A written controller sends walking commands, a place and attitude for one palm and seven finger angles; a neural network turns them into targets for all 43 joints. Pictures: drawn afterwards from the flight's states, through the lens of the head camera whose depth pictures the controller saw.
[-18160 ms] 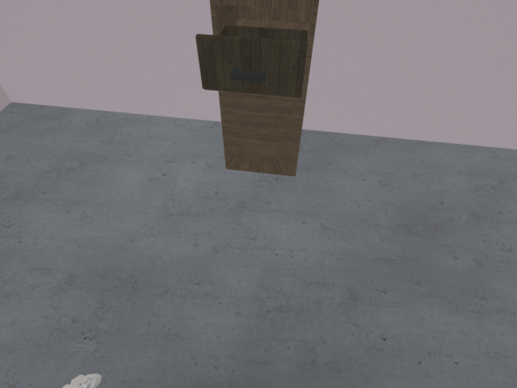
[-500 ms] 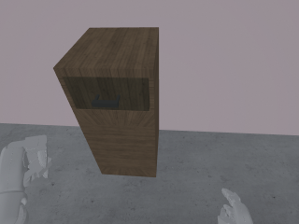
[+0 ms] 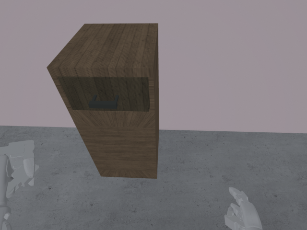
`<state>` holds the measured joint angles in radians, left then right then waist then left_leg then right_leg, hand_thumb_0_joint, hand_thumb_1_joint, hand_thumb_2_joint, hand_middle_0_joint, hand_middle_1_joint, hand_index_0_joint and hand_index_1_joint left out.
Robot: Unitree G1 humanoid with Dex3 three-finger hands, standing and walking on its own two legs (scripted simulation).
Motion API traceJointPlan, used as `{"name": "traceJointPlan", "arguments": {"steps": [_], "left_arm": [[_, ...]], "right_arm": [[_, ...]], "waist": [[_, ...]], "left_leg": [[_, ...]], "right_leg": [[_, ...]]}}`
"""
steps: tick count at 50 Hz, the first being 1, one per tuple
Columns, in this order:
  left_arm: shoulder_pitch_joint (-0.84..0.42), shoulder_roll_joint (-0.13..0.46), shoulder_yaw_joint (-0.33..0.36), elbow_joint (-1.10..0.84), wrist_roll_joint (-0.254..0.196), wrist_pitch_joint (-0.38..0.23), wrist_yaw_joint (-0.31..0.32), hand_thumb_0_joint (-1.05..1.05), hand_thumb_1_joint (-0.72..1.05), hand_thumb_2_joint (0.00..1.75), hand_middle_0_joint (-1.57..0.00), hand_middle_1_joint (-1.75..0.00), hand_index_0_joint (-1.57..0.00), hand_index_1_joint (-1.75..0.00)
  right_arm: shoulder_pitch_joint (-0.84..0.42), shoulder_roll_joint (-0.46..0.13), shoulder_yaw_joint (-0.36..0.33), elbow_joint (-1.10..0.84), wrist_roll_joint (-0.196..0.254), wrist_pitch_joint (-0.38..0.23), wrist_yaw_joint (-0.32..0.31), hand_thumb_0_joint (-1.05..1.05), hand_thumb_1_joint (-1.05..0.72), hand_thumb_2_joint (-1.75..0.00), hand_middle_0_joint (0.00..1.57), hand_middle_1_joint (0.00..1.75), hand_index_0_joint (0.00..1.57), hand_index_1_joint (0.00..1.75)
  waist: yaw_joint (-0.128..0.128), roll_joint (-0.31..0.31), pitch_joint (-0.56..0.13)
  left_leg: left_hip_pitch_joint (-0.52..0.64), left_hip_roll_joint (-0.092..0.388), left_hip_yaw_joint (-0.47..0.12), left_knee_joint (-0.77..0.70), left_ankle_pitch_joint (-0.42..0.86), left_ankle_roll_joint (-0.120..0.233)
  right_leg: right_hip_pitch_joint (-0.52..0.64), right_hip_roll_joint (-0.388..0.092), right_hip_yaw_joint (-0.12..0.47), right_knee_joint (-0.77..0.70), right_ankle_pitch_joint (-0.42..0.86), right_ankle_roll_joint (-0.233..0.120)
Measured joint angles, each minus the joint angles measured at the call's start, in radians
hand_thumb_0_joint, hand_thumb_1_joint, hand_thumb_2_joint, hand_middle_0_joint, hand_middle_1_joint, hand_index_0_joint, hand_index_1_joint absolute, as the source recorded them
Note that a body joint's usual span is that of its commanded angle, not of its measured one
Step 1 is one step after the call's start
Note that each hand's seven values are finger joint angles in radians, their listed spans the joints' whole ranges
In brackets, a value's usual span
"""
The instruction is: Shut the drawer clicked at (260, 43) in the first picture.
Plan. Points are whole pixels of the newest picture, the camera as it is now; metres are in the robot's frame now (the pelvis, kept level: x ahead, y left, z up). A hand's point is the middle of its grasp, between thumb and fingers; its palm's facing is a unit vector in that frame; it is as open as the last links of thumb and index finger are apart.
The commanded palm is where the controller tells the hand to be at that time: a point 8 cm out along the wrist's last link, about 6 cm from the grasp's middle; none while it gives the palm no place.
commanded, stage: step back with the hand held close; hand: left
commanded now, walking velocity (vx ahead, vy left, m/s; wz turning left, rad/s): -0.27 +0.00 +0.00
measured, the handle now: (104, 100) +0.59 +0.26 -0.02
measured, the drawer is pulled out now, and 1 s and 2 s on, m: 0.00 0.00 0.00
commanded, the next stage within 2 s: stop stepping back and stand still in 0.94 s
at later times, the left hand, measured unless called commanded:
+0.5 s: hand out of the picture +0.11 +0.27 +0.15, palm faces +0.34 -0.80 -0.49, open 3.2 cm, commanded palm +0.05 +0.31 +0.17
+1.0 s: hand out of the picture +0.01 +0.27 +0.17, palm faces +0.44 -0.80 -0.41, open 3.2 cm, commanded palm -0.06 +0.30 +0.17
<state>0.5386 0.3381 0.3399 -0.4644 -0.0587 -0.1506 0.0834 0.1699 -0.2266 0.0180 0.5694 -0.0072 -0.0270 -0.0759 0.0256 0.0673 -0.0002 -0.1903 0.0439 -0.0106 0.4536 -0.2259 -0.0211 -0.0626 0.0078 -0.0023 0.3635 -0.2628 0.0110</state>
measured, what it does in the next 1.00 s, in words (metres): walks backwards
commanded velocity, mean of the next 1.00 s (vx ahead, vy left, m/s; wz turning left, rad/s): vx -0.32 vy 0.00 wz -0.03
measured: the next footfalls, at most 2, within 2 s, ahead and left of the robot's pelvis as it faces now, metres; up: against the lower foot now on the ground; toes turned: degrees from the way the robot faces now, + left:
right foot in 1.08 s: -0.24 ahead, -0.11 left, +0.00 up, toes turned -2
left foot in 1.22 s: -0.15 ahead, +0.11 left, +0.00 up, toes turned -1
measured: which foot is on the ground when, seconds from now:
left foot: down 0.00-1.00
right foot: down 0.00-0.82, up 0.84-1.00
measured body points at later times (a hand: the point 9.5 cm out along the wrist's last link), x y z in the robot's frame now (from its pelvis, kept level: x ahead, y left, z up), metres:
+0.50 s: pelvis -0.08 +0.03 -0.01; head -0.06 +0.03 +0.44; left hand +0.09 +0.31 +0.18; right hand +0.09 -0.21 -0.09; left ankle +0.01 +0.13 -0.74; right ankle -0.04 -0.13 -0.74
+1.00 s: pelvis -0.18 +0.02 -0.01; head -0.17 +0.04 +0.44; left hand -0.02 +0.31 +0.19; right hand +0.00 -0.19 -0.09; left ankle -0.04 +0.12 -0.74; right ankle -0.24 -0.11 -0.70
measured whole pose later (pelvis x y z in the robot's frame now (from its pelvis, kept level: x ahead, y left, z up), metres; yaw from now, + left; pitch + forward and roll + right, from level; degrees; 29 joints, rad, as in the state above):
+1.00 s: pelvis -0.18 +0.02 -0.01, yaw +1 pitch +1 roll -4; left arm 0.58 0.39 0.41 -0.60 -0.04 -0.25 0.16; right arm 0.19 -0.16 0.00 0.61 -0.03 -0.11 -0.04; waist 0.00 0.03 -0.01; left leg -0.50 0.07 0.00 0.51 -0.04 0.03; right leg -0.34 0.09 -0.01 0.90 -0.50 0.00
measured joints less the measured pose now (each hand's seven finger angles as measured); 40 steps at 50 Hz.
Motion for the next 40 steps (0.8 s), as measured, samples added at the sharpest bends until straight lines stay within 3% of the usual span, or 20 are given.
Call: {"name": "traceJointPlan", "arguments": {"steps": [6, 12, 24, 31, 36, 39, 40], "left_arm": [[0.056, 0.029, 0.004, -0.028, -0.003, -0.009, -0.003, 0.01, 0.89, 0.89, -1.4, -1.59, -1.41, -1.6], [0.088, 0.058, 0.013, -0.059, -0.006, -0.016, 0.011, 0.01, 0.89, 0.89, -1.4, -1.59, -1.4, -1.6], [0.093, 0.054, 0.035, -0.084, 0.02, -0.082, 0.047, 0.01, 0.89, 0.89, -1.4, -1.59, -1.41, -1.6], [0.064, 0.056, 0.056, -0.105, 0.044, -0.108, 0.05, 0.01, 0.89, 0.89, -1.4, -1.59, -1.41, -1.6], [0.076, 0.03, 0.055, -0.131, 0.036, -0.123, 0.061, 0.01, 0.89, 0.89, -1.4, -1.59, -1.41, -1.6], [0.065, 0.007, 0.031, -0.133, 0.034, -0.113, 0.074, 0.01, 0.89, 0.89, -1.4, -1.59, -1.41, -1.6], [0.05, 0.006, 0.027, -0.13, 0.033, -0.112, 0.076, 0.01, 0.89, 0.89, -1.4, -1.59, -1.41, -1.6]], "right_arm": [[-0.008, -0.012, -0.029, -0.031, 0.01, 0.063, 0.001, 0.01, -0.9, -0.9, 0.2, 0.3, 0.2, 0.3], [0.003, -0.006, -0.038, -0.042, 0.017, 0.083, -0.005, 0.01, -0.9, -0.9, 0.2, 0.3, 0.2, 0.29], [0.025, 0.016, -0.021, -0.04, 0.02, 0.026, -0.008, 0.01, -0.9, -0.9, 0.2, 0.3, 0.2, 0.3], [0.048, 0.022, -0.02, -0.029, 0.013, -0.035, -0.013, 0.01, -0.9, -0.9, 0.2, 0.3, 0.2, 0.3], [0.045, 0.012, -0.032, 0.011, 0.006, -0.044, -0.006, 0.01, -0.9, -0.9, 0.2, 0.3, 0.2, 0.3], [0.042, 0.001, -0.038, 0.04, 0.002, -0.03, -0.006, 0.01, -0.9, -0.9, 0.2, 0.3, 0.2, 0.3], [0.04, -0.001, -0.039, 0.041, 0.002, -0.028, -0.01, 0.01, -0.9, -0.9, 0.2, 0.3, 0.2, 0.3]], "waist": [[-0.021, -0.008, 0.017], [-0.028, -0.022, 0.032], [-0.036, -0.028, 0.047], [-0.046, -0.028, 0.057], [-0.02, -0.029, 0.04], [-0.008, -0.04, 0.014], [-0.013, -0.043, 0.011]], "left_leg": [[-0.04, -0.014, 0.019, -0.024, 0.034, 0.015], [-0.084, -0.022, 0.023, -0.022, 0.063, 0.026], [-0.188, -0.024, 0.003, 0.045, 0.104, 0.043], [-0.268, -0.025, -0.017, 0.133, 0.071, 0.051], [-0.324, -0.032, -0.012, 0.243, -0.094, 0.027], [-0.273, -0.048, 0.009, 0.256, -0.122, 0.019], [-0.265, -0.052, 0.009, 0.216, -0.064, 0.035]], "right_leg": [[-0.058, -0.016, 0.018, 0.002, 0.024, 0.016], [-0.106, -0.024, 0.021, 0.014, 0.048, 0.028], [-0.2, -0.022, 0.004, 0.079, 0.084, 0.038], [-0.268, 0.019, 0.04, 0.189, 0.058, 0.026], [-0.301, 0.014, 0.042, 0.212, 0.065, 0.021], [-0.319, 0.006, 0.058, 0.211, 0.081, 0.031], [-0.331, 0.003, 0.056, 0.219, 0.076, 0.033]]}}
